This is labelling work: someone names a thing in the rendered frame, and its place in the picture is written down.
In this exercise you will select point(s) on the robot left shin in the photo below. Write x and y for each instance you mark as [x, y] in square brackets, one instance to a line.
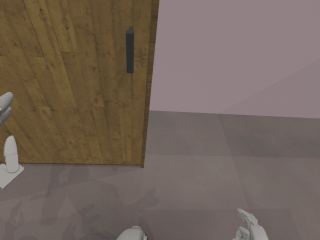
[137, 227]

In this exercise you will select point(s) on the wardrobe door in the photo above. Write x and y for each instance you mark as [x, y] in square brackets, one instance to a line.
[65, 63]

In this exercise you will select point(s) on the left robot thigh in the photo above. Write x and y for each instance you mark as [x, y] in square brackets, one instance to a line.
[132, 234]

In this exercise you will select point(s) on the robot right hand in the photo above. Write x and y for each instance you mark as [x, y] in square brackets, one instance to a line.
[256, 232]

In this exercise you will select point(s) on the handle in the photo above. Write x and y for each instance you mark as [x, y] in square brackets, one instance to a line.
[130, 50]

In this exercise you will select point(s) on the robot left hand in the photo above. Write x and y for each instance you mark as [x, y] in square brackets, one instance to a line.
[12, 168]

